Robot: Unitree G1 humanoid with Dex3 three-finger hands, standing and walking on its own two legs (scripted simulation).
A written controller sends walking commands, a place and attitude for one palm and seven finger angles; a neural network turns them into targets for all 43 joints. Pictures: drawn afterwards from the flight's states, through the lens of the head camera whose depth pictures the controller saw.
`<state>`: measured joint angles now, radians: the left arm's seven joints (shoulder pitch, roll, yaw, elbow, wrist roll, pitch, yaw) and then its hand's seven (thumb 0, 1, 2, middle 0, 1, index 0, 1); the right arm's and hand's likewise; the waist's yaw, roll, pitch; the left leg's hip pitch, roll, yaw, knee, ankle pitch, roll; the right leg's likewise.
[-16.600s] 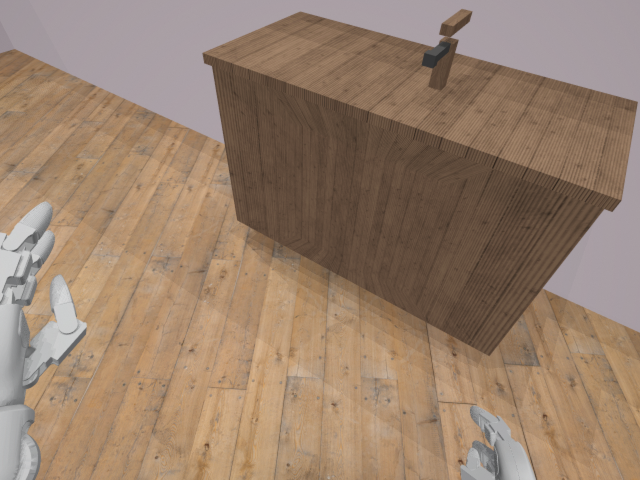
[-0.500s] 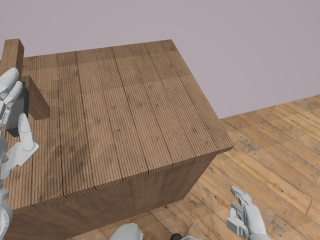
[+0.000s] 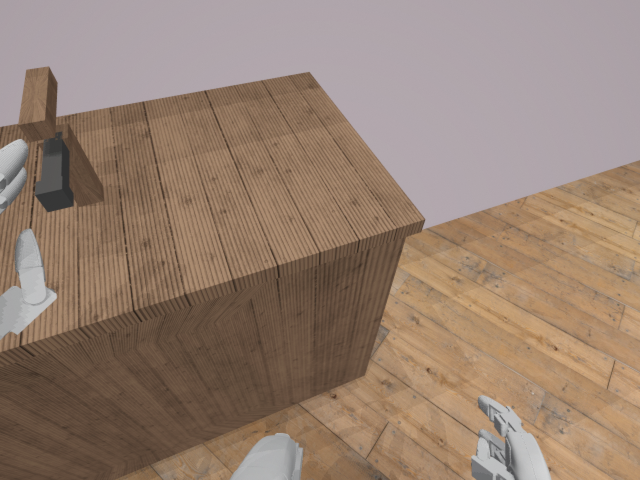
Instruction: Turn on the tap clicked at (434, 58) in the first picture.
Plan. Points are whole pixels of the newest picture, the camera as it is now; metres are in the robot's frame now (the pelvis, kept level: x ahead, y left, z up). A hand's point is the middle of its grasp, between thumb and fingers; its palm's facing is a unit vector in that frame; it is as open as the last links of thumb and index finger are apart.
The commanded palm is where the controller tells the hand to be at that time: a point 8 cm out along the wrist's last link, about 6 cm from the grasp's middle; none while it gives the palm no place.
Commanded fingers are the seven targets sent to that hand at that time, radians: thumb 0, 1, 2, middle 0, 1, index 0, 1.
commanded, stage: come to a stop and stand still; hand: left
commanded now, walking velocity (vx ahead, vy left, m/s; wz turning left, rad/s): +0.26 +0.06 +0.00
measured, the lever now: (55, 194) +0.39 +0.34 +0.15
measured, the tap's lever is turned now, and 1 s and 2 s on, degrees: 0 0 0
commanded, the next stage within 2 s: none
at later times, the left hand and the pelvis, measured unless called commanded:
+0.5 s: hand out of the picture +0.12 +0.29 +0.19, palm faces +0.45 -0.76 -0.47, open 7.4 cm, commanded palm +0.06 +0.30 +0.20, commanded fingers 0.00 0.90 0.90 -0.20 -0.30 -0.20 -0.30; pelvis -0.09 +0.02 -0.02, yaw +2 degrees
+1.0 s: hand out of the picture +0.05 +0.36 +0.18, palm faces +0.44 -0.79 -0.42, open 7.4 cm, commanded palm +0.00 +0.36 +0.20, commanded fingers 0.00 0.90 0.90 -0.20 -0.30 -0.20 -0.30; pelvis -0.16 +0.09 -0.01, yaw -1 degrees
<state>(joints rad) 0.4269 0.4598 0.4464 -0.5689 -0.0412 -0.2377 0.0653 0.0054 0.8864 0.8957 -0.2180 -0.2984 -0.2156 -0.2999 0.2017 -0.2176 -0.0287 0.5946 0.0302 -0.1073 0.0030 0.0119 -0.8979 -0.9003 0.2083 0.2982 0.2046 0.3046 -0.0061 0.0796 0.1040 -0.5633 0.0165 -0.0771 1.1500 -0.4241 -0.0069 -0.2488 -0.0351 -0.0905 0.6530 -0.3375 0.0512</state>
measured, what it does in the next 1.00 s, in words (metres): walks backwards: left foot, then right foot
